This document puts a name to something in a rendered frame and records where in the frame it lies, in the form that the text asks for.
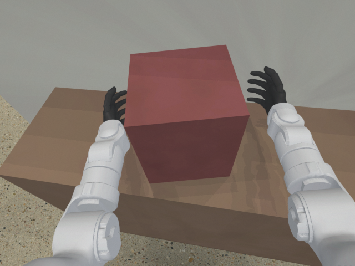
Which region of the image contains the pedestal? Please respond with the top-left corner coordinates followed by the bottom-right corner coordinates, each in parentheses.
top-left (0, 87), bottom-right (355, 266)

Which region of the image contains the left robot forearm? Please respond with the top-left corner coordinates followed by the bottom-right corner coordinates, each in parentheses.
top-left (52, 120), bottom-right (130, 250)

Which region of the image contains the left robot hand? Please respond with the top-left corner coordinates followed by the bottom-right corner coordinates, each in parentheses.
top-left (103, 87), bottom-right (127, 125)

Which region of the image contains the right robot hand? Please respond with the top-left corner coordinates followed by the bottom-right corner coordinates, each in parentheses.
top-left (247, 66), bottom-right (287, 114)

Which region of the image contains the right robot forearm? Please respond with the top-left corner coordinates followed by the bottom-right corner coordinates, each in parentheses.
top-left (267, 103), bottom-right (355, 206)

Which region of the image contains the left robot upper arm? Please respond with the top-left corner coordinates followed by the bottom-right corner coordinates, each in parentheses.
top-left (23, 210), bottom-right (121, 266)

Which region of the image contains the right robot upper arm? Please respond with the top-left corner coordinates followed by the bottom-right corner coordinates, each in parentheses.
top-left (288, 188), bottom-right (355, 266)

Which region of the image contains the carton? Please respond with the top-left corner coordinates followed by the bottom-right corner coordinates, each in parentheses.
top-left (124, 45), bottom-right (250, 183)

